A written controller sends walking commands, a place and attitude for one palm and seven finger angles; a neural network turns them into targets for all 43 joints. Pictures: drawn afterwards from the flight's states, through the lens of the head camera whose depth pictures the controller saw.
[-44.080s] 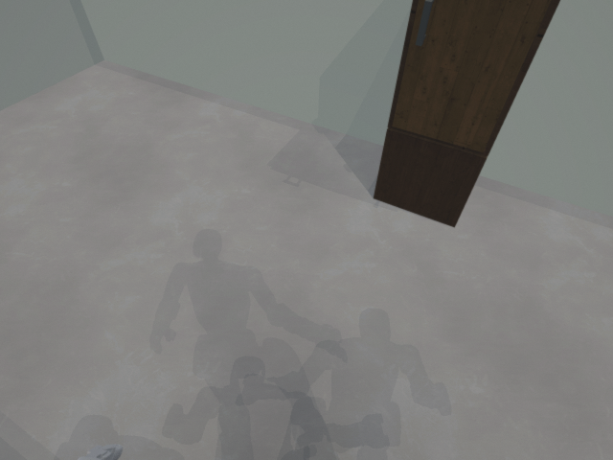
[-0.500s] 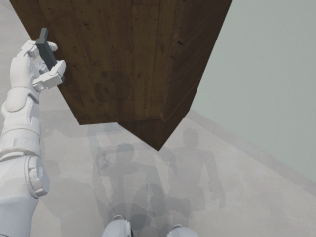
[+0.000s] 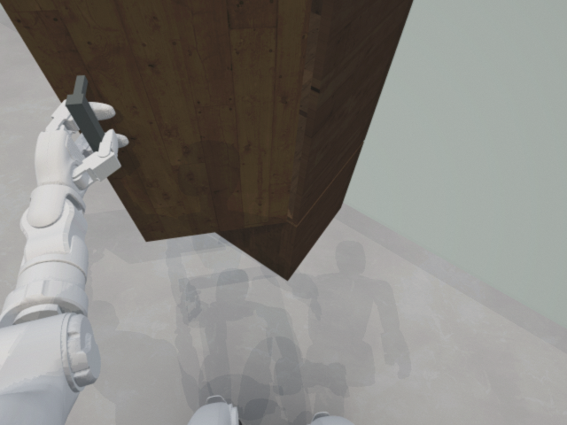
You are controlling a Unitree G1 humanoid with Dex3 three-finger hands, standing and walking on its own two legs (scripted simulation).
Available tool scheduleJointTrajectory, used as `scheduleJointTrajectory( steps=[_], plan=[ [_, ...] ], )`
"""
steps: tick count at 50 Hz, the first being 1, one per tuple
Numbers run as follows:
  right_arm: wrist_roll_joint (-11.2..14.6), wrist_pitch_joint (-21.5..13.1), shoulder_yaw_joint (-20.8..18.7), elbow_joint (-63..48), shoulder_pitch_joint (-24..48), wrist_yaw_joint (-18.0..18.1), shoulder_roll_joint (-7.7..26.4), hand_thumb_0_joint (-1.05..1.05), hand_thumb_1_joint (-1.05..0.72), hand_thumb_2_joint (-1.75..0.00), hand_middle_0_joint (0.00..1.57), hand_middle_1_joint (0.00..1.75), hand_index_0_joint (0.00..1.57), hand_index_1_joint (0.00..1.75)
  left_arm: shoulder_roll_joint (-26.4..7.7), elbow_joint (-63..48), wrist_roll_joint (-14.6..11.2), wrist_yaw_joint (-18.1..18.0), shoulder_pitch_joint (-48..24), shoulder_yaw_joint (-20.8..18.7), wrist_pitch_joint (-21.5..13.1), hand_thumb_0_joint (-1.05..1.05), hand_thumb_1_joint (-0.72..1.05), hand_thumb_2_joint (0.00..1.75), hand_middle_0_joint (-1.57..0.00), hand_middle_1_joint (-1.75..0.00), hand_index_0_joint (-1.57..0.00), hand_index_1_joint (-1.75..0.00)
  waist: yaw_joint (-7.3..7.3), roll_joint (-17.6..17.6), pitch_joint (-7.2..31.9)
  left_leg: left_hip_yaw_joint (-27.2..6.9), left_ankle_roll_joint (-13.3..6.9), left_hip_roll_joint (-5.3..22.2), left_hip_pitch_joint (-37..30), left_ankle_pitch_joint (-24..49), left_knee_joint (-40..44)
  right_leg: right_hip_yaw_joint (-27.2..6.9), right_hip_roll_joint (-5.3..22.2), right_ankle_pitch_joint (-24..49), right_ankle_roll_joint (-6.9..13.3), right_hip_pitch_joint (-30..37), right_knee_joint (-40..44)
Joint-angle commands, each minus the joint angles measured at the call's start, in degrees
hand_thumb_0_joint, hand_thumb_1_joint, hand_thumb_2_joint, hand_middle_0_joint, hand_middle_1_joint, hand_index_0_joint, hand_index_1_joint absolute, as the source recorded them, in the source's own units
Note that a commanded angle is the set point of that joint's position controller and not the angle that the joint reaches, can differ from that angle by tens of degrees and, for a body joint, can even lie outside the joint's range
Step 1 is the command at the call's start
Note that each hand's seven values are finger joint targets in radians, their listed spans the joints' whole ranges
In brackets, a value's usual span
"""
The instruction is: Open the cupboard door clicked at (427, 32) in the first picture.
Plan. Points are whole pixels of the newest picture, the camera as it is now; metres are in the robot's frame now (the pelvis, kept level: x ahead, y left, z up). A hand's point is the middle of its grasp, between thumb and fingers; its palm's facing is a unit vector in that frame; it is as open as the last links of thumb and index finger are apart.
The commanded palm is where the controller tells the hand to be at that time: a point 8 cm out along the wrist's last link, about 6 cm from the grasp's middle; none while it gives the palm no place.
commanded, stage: pull the door open along its arc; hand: left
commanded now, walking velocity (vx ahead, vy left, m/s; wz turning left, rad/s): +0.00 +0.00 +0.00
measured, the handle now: (96, 125) +0.52 +0.25 +0.10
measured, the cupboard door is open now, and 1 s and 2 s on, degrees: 46 89 92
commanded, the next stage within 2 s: open thumb and fingers to let go in 0.62 s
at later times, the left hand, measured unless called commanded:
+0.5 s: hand (190, 257) +0.31 +0.10 +0.11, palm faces +0.40 -0.92 +0.05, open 6.4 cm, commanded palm +0.23 +0.17 +0.10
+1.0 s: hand (219, 268) +0.29 +0.07 +0.10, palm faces +0.47 -0.88 -0.01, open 7.8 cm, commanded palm +0.25 +0.11 +0.10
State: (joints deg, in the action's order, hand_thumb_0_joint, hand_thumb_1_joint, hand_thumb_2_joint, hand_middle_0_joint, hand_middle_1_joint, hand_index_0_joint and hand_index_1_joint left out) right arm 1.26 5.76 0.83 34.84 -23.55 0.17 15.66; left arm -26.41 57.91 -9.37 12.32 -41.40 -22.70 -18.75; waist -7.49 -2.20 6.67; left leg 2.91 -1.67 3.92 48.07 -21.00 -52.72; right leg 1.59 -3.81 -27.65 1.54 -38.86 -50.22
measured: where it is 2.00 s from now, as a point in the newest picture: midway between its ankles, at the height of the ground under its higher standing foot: outside the picture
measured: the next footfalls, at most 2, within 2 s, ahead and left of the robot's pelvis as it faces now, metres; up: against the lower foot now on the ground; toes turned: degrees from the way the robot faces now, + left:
none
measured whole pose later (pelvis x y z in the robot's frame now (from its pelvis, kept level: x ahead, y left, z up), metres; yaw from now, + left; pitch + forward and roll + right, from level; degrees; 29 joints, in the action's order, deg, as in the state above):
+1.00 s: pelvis +0.02 -0.06 +0.02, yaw +5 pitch +5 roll +2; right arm -2.6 6.9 -0.2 33.0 -12.6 0.4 12.9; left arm 4.4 0.7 -0.2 -28.3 8.6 7.4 -5.7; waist -0.4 -2.7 6.0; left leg -0.4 1.7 1.2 29.7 -18.0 -42.5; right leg 5.0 -2.2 -29.0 5.5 -21.4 -44.9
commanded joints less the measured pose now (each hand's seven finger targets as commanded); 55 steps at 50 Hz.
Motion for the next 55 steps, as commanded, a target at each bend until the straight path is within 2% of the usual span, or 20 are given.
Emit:
scheduleJointTrajectory(
  steps=[1, 3, 7, 8, 9, 11, 15, 16, 18, 21, 27, 31, 35, 36, 38, 40, 46, 49, 51, 55],
  plan=[
    [0.6, -2.2, -3.7, -7.1, -2.5, 0.6, 9.1, 0.0, -0.9, -0.9, 0.2, 0.3, 0.2, 0.3, -10.6, -20.4, -2.8, 1.1, -9.3, 0.0, -3.4, 0.0, 0.9, 0.9, -0.4, -1.35, -0.4, -1.35, 3.98, -4.3, 24.7, -3.8, -1.0, -2.8, -28.7, 22.5, 4.5, 0.0, -1.2, 28.2, -0.4, 4.9, 6.6],
    [0.9, -2.6, -3.7, -7.8, -1.2, 0.4, 8.6, 0.0, -0.9, -0.9, 0.2, 0.3, 0.2, 0.3, -7.6, -24.3, -3.7, 0.9, -4.5, 1.9, -2.5, 0.0, 0.9, 0.9, -0.4, -1.35, -0.4, -1.35, 4.16, -2.4, 22.5, -3.6, -1.0, -2.7, -28.4, 22.3, 5.3, 0.2, -1.0, 29.0, -0.7, 5.6, 7.1],
    [1.5, -4.4, -3.7, -10.2, 2.1, -0.3, 7.7, 0.0, -0.9, -0.9, 0.2, 0.3, 0.2, 0.3, -2.5, -35.5, -6.1, -0.1, 10.5, 3.7, -1.2, 0.0, 0.9, 0.9, -0.4, -1.35, -0.4, -1.35, 6.49, -1.1, 21.3, -2.7, -1.0, -3.1, -29.2, 23.6, 6.6, 0.2, -0.6, 32.5, -0.9, 9.1, 7.5],
    [0.8, -5.5, -3.8, -10.4, 4.8, -0.3, 5.6, 0.0, -0.9, -0.9, 0.2, 0.3, 0.2, 0.3, -0.7, -42.0, -9.8, -8.7, 11.4, -4.2, -0.4, 0.0, 0.9, 0.9, -0.4, -1.35, -0.4, -1.35, 12.26, 0.8, 22.1, -2.1, -0.5, -3.3, -26.5, 23.9, 7.4, 1.1, -0.4, 31.0, -0.9, 11.7, 7.9],
    [0.7, -6.5, -3.4, -10.8, 5.8, -0.9, 5.3, 0.0, -0.9, -0.9, 0.2, 0.3, 0.2, 0.3, 6.2, -44.4, -8.3, -13.0, 16.1, 2.6, 0.9, 0.0, 0.9, 0.9, -0.4, -1.35, -0.4, -1.35, 9.78, -1.2, 19.4, -1.7, -0.2, -3.6, -27.2, 23.1, 8.0, 1.2, -0.3, 31.0, -1.1, 11.3, 8.0],
    [-0.2, -7.4, -3.4, -10.7, 6.5, -1.8, 5.3, 0.0, -0.9, -0.9, 0.2, 0.3, 0.2, 0.3, 7.1, -49.6, -5.7, -20.3, 25.4, 2.4, 1.9, 0.0, 0.9, 0.9, -0.4, -1.35, -0.4, -1.35, 10.7, 2.8, 17.5, -2.2, 0.0, -3.3, -26.3, 24.2, 8.3, 2.0, -0.3, 31.4, -1.0, 12.7, 7.6],
    [-1.8, -6.4, -3.1, -12.3, 10.2, -2.8, 4.0, 0.0, -0.9, -0.9, 0.2, 0.3, 0.2, 0.3, 13.2, -62.6, 0.3, -31.4, 36.3, 7.5, 4.4, 0.0, 0.9, 0.9, -0.4, -1.35, -0.4, -1.35, 10.91, 2.4, 17.2, -1.5, 0.4, -3.4, -27.7, 25.2, 9.0, 1.5, 1.0, 34.5, -1.1, 16.0, 7.4],
    [-2.1, -5.7, -3.0, -12.5, 10.6, -2.8, 3.9, 0.0, -0.9, -0.9, 0.2, 0.3, 0.2, 0.3, 12.8, -64.3, 1.8, -33.8, 39.7, 7.3, 5.3, 0.0, 0.9, 0.9, -0.4, -1.35, -0.4, -1.35, 11.02, 3.7, 16.2, -1.6, 0.4, -3.3, -27.5, 24.8, 9.1, 1.4, 1.0, 34.2, -1.0, 16.8, 7.9],
    [-2.5, -4.3, -2.6, -14.0, 12.9, -2.7, 2.8, 0.0, -0.9, -0.9, 0.2, 0.3, 0.2, 0.3, 17.2, -69.3, 4.6, -37.8, 44.8, 11.9, 7.9, 0.0, 0.9, 0.9, -0.4, -1.35, -0.4, -1.35, 10.68, 3.4, 14.7, -1.3, 0.6, -3.2, -27.8, 23.4, 9.8, 1.1, 1.7, 33.9, -1.1, 17.7, 8.8],
    [-3.1, -1.6, -1.9, -14.9, 14.7, -2.0, 2.1, 0.0, -0.9, -0.9, 0.2, 0.3, 0.2, 0.3, 19.4, -73.0, 8.3, -42.6, 52.1, 15.3, 12.0, 0.0, 0.9, 0.9, -0.4, -1.35, -0.4, -1.35, 10.25, 4.7, 10.7, -1.6, 0.8, -3.3, -27.6, 21.3, 10.3, -0.1, 2.3, 34.3, -1.2, 19.2, 11.2],
    [-3.7, 0.8, -1.0, -15.4, 17.8, -0.6, 0.3, 0.0, -0.9, -0.9, 0.2, 0.3, 0.2, 0.3, 25.1, -76.3, 10.9, -43.7, 57.1, 22.2, 14.3, 0.0, 0.9, 0.9, -0.4, -1.35, -0.4, -1.35, 9.46, 5.5, 6.7, -1.7, 1.0, -3.9, -28.4, 19.7, 10.6, -2.0, 3.9, 39.8, -1.7, 20.9, 13.7],
    [-4.2, 0.5, -0.8, -14.6, 18.6, -0.2, -0.1, 0.0, -0.9, -0.9, 0.2, 0.3, 0.2, 0.3, 28.5, -75.5, 12.9, -43.9, 50.6, 27.2, 13.9, 0.0, 0.9, 0.9, -0.4, -1.35, -0.4, -1.35, 7.59, 5.7, 4.7, -2.5, 0.8, -4.3, -27.6, 17.8, 9.6, -3.4, 5.0, 40.4, -2.3, 18.9, 14.3],
    [-4.5, -0.6, -1.0, -14.0, 19.1, -0.2, 0.3, 0.0, -0.9, -0.9, 0.2, 0.3, 0.2, 0.3, 33.2, -73.1, 13.8, -43.5, 45.2, 33.1, 13.1, 0.0, 0.9, 0.9, -0.4, -1.35, -0.4, -1.35, 6.4, 6.4, 5.9, -3.5, 0.6, -4.5, -27.2, 15.4, 9.0, -4.0, 6.5, 39.8, -3.1, 17.1, 14.1],
    [-4.5, -1.1, -1.1, -13.3, 19.0, -0.2, 0.4, 0.0, -0.9, -0.9, 0.2, 0.3, 0.2, 0.3, 34.7, -72.6, 14.3, -43.4, 40.3, 35.4, 12.8, 0.0, 0.9, 0.9, -0.4, -1.35, -0.4, -1.35, 4.76, 8.8, 5.1, -3.9, 0.3, -4.4, -27.2, 14.7, 8.4, -4.5, 6.8, 39.2, -3.4, 15.7, 14.7],
    [-4.5, -1.5, -1.6, -12.9, 19.0, 0.1, 0.7, 0.0, -0.9, -0.9, 0.2, 0.3, 0.2, 0.3, 32.7, -71.8, 13.6, -43.3, 40.6, 33.3, 12.0, 0.0, 0.76, 0.84, -0.39, -1.34, -0.39, -1.34, 6.19, 8.4, 7.8, -3.9, 0.5, -4.6, -26.8, 14.0, 8.6, -4.9, 7.1, 38.3, -3.5, 16.9, 14.5],
    [-4.2, -1.6, -1.7, -12.4, 18.6, 0.4, 0.6, 0.0, -0.9, -0.9, 0.2, 0.3, 0.2, 0.3, 32.4, -71.3, 12.7, -42.4, 40.5, 32.9, 11.3, 0.0, 0.62, 0.78, -0.38, -1.32, -0.38, -1.32, 6.35, 8.9, 9.1, -3.9, 0.5, -4.9, -26.5, 14.3, 8.6, -5.6, 7.7, 41.0, -3.9, 18.3, 14.5],
    [-3.8, -2.1, -2.1, -11.5, 18.2, 0.8, 0.8, 0.0, -0.9, -0.9, 0.2, 0.3, 0.2, 0.3, 30.4, -69.5, 10.7, -40.2, 39.7, 30.5, 9.3, 0.0, 0.2, 0.6, -0.35, -1.27, -0.35, -1.27, 6.92, 11.2, 8.9, -4.1, 0.5, -4.9, -25.3, 13.6, 9.2, -6.9, 8.4, 41.8, -4.5, 20.2, 15.4],
    [-3.7, -2.5, -2.1, -11.6, 18.5, 0.7, 0.8, 0.0, -0.9, -0.9, 0.2, 0.3, 0.2, 0.3, 30.5, -69.9, 10.1, -40.4, 39.2, 30.3, 8.3, 0.0, -0.01, 0.51, -0.33, -1.25, -0.33, -1.25, 7.16, 8.6, 9.0, -4.0, 0.5, -4.9, -25.8, 13.3, 9.5, -6.3, 8.1, 39.5, -4.1, 19.5, 15.1],
    [-3.7, -2.8, -2.2, -11.5, 18.3, 0.6, 0.9, 0.0, -0.9, -0.9, 0.2, 0.3, 0.2, 0.3, 30.3, -68.7, 10.3, -40.7, 39.8, 30.0, 7.9, 0.0, -0.15, 0.45, -0.32, -1.24, -0.32, -1.24, 7.09, 10.1, 7.8, -4.2, 0.5, -4.8, -25.3, 12.9, 9.2, -6.7, 8.2, 38.9, -4.3, 18.8, 15.6],
    [-3.8, -3.1, -2.2, -11.5, 18.6, 0.5, 0.9, 0.0, -0.9, -0.9, 0.2, 0.3, 0.2, 0.3, 31.0, -68.9, 10.8, -41.3, 38.9, 30.7, 7.3, 0.0, -0.43, 0.33, -0.3, -1.21, -0.3, -1.21, 7.1, 8.8, 8.4, -4.0, 0.5, -4.8, -25.7, 12.7, 9.3, -6.0, 7.8, 36.5, -3.8, 18.0, 15.0]
  ],
)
